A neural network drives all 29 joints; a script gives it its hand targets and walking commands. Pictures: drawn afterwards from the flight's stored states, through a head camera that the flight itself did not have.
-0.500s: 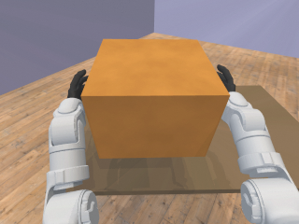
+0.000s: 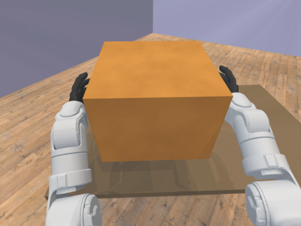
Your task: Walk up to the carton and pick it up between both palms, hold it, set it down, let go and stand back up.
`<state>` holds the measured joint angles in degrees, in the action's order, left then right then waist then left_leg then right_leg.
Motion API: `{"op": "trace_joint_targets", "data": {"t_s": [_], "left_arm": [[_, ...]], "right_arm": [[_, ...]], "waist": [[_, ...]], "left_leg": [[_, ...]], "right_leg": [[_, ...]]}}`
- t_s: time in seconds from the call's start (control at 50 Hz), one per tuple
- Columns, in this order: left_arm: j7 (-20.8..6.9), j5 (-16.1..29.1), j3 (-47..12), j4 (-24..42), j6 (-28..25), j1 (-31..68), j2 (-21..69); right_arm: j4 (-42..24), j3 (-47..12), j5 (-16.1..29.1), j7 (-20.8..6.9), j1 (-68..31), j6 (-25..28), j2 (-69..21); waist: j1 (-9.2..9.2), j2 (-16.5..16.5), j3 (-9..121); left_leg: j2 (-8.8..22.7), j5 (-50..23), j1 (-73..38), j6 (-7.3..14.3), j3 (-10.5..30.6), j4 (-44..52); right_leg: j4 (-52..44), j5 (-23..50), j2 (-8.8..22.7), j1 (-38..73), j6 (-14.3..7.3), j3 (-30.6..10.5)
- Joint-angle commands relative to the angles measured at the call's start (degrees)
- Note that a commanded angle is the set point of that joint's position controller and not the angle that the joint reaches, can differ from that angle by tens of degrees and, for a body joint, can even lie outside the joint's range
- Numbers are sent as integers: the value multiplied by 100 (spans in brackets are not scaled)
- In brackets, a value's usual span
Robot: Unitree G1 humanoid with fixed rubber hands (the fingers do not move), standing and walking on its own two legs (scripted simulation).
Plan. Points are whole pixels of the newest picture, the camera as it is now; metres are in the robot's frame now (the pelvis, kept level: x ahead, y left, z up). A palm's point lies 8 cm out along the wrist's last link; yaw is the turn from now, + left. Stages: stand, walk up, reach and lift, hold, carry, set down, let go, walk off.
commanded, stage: hold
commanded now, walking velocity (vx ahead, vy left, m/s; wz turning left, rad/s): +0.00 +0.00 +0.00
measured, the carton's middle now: (153, 96) +0.42 +0.00 +0.20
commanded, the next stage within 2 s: set down in 0.14 s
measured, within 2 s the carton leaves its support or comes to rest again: neither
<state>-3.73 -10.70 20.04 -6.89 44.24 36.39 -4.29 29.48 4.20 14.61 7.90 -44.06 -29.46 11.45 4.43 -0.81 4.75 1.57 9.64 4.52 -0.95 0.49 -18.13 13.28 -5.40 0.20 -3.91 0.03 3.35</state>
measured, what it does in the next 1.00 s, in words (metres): stands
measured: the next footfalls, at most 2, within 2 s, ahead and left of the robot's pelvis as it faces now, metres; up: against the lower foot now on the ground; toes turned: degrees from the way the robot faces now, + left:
none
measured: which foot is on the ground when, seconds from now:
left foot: down 0.00-1.00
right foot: down 0.00-1.00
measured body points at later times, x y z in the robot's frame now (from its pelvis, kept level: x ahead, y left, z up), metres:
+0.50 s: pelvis +0.00 +0.00 +0.00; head -0.07 +0.01 +0.44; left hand +0.38 +0.20 +0.24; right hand +0.39 -0.17 +0.23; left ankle +0.01 +0.12 -0.75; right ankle +0.02 -0.12 -0.75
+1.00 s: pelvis +0.02 -0.01 +0.00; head -0.01 +0.00 +0.45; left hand +0.40 +0.17 +0.18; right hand +0.41 -0.20 +0.17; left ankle +0.01 +0.13 -0.75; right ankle +0.03 -0.12 -0.75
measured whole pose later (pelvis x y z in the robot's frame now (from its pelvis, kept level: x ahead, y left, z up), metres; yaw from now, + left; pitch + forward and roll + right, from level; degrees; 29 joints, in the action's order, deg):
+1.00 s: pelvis +0.02 -0.01 +0.00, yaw +1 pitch -3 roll -1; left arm 0.3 -9.1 15.0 -14.1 24.4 31.4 -2.3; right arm 35.9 5.4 8.3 4.0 -36.1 -6.4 11.3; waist 2.0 -1.1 1.2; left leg 1.8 10.7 3.4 -1.5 1.2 -17.3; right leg 14.6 -7.9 0.0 -3.6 -0.3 4.1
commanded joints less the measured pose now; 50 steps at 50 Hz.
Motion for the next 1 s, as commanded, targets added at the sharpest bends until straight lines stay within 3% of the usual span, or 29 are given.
{"op": "trace_joint_targets", "data": {"t_s": [0.0, 0.02, 0.06, 0.08, 0.1, 0.12, 0.14, 0.16, 0.18, 0.2, 0.3, 0.32, 0.38, 0.4, 0.42, 0.52, 0.58, 0.6, 0.64, 0.66, 0.7, 0.72, 0.74, 0.82, 0.84, 0.88, 0.9, 0.92, 0.98], "left_arm": [[-695, 998, -2920, 983, -369, 4163, 2738], [-715, 1037, -2936, 927, -381, 4072, 2782], [-732, 955, -2819, 719, -368, 4217, 2634], [-725, 934, -2688, 587, -383, 4244, 2685], [-715, 988, -2811, 786, -437, 4440, 2697], [-717, 1026, -2812, 586, -431, 4394, 2697], [-732, 944, -2679, 747, -536, 4274, 2614], [-711, 1114, -2871, 796, -606, 4396, 2697], [-701, 1081, -2769, 715, -654, 4332, 2591], [-715, 1085, -2808, 698, -705, 4495, 2725], [-982, 540, -2119, -258, -1124, 4100, 2631], [-1021, 381, -2013, -327, -1237, 4074, 2582], [-1104, -13, -1732, -617, -1454, 3668, 2448], [-1127, -65, -1630, -695, -1518, 3557, 2428], [-1156, -89, -1754, -682, -1564, 3423, 2451], [-1134, -179, -1900, -685, -1759, 3162, 2493], [-901, 109, -2609, -79, -1986, 3340, 2723], [-788, 275, -2787, 56, -2065, 3193, 2756], [-535, 569, -3467, 585, -2397, 3535, 2954], [-395, 729, -3604, 712, -2540, 3472, 3008], [-175, 907, -3821, 696, -2671, 3391, 3199], [-139, 931, -3814, 619, -2714, 3203, 3128], [-118, 918, -3860, 552, -2686, 3126, 3097], [-106, 864, -3435, 319, -2462, 2933, 2823], [-141, 826, -3411, 315, -2409, 2910, 2883], [-280, 605, -3117, 52, -2221, 2533, 2742], [-309, 609, -3071, 92, -2163, 2527, 2729], [-342, 557, -2885, 63, -2128, 2591, 2687], [-483, 384, -2674, 66, -2051, 2576, 2655]], "right_arm": [[-1900, -1847, 812, -806, -4048, 261, -3265], [-2205, -1942, 797, -826, -4196, 320, -3328], [-1802, -1844, 683, -845, -4213, 210, -3268], [-1868, -1853, 709, -867, -4476, 239, -3392], [-1688, -1834, 682, -885, -4314, 265, -3394], [-1814, -1867, 671, -887, -4412, 298, -3404], [-1894, -2033, 600, -914, -4347, 387, -3493], [-2084, -2002, 636, -931, -4443, 490, -3508], [-1836, -1959, 538, -934, -4396, 530, -3444], [-1826, -1819, 488, -930, -4430, 633, -3497], [-1346, -1290, -316, -1007, -4471, 1248, -3373], [-1154, -1090, -483, -1056, -4361, 1449, -3307], [-567, -772, -908, -1158, -3811, 1809, -3172], [-578, -746, -1007, -1185, -3723, 1939, -3161], [-500, -714, -1065, -1162, -3494, 2046, -3122], [-418, -462, -1348, -1177, -3377, 2519, -2777], [-1025, -878, -1146, -1176, -3566, 2952, -2774], [-1227, -1028, -973, -1195, -3611, 3080, -2695], [-1738, -1377, -887, -1123, -3716, 3339, -2838], [-1885, -1562, -748, -1136, -3751, 3394, -2813], [-1996, -1692, -728, -1152, -3712, 3422, -2834], [-1858, -1701, -808, -1140, -3400, 3372, -2888], [-1970, -1904, -690, -1163, -3456, 3332, -2821], [-1571, -1951, -610, -1210, -3313, 3036, -2877], [-1539, -2008, -613, -1178, -3356, 2995, -2834], [-1469, -2097, -530, -1136, -3304, 2877, -2907], [-1537, -2154, -466, -1129, -3364, 2842, -2868], [-1371, -2168, -391, -1122, -3361, 2774, -2915], [-1079, -2042, -465, -1126, -3169, 2668, -3035]], "waist": [[90, 418, 2071], [66, 302, 2239], [30, 208, 1956], [-100, 68, 1960], [-60, 260, 2077], [-32, 84, 2247], [-216, 214, 2116], [-126, 182, 2517], [-149, 183, 2489], [-4, 235, 2446], [-135, 4, 1547], [-113, 129, 1607], [-121, 82, 1078], [-200, -86, 1037], [-88, -59, 1021], [5, 131, 778], [12, 343, 1587], [-81, 425, 1794], [43, 514, 2786], [-78, 599, 3000], [-3, 473, 3430], [23, 334, 3103], [-117, 286, 3173], [-313, -166, 2573], [-296, -119, 2570], [-509, -195, 2204], [-441, -350, 2167], [-576, -214, 2122], [-514, -226, 1837]], "left_leg": [[-504, -1242, 124, -194, -45, 144], [-499, -1154, 93, -152, -53, 168], [-495, -740, 325, -83, -65, 258], [-484, -492, 446, -39, -45, 335], [-474, -518, 423, -68, -42, 305], [-491, -629, 306, -58, -44, 293], [-555, -676, 317, 54, -80, 310], [-525, -1055, 158, 4, -35, 181], [-533, -1229, 35, -28, -24, 169], [-534, -1296, -121, -27, -29, 106], [-489, -426, 149, 17, -196, 428], [-464, -323, 103, 3, -224, 483], [-434, -313, 150, -20, -274, 570], [-454, -440, 179, 5, -272, 591], [-438, -716, 86, -13, -280, 537], [-463, -702, -102, -129, -353, 507], [-475, -1855, -549, -295, -333, 153], [-433, -2340, -717, -356, -263, -16], [-447, -3140, -1188, -472, -169, -272], [-403, -3432, -1389, -501, -135, -336], [-371, -3868, -1611, -571, -62, -491], [-375, -3553, -1416, -547, -73, -410], [-382, -3324, -1369, -476, -85, -300], [-394, -2414, -615, -313, -246, -62], [-405, -2370, -522, -279, -220, -60], [-413, -2142, -179, -202, -280, 41], [-436, -2083, -147, -171, -251, 32], [-437, -2028, -46, -143, -255, 86], [-474, -1919, 19, -119, -308, 127]], "right_leg": [[192, 1001, -381, 1249, 100, -161], [172, 972, -366, 1304, 85, -163], [128, 674, -315, 1208, 97, -180], [120, 411, -332, 1188, 91, -205], [161, 403, -291, 1151, 72, -185], [114, 490, -325, 1184, 83, -198], [183, 387, -315, 1250, 136, -43], [279, 626, -373, 1332, 125, -32], [288, 677, -398, 1220, 121, 22], [238, 778, -365, 1075, 110, -3], [64, -40, -273, 1245, 142, 57], [74, -193, -245, 1343, 128, 61], [22, -150, -217, 1372, 171, 232], [55, -92, -231, 1441, 205, 275], [66, 199, -255, 1485, 208, 294], [-44, -17, -200, 1307, 189, 365], [127, 788, -275, 1330, 180, 457], [140, 939, -310, 1284, 157, 451], [262, 1469, -367, 1190, 193, 493], [238, 1443, -407, 1072, 153, 416], [242, 1600, -437, 865, 107, 474], [227, 1516, -424, 869, 92, 473], [226, 1372, -391, 842, 103, 419], [298, 1497, -343, 1217, 122, 282], [366, 1731, -300, 1388, 128, 251], [386, 1901, -250, 1679, 169, 145], [420, 2048, -251, 1722, 232, 165], [490, 2222, -202, 1842, 266, 108], [499, 2301, -167, 1851, 300, 104]]}}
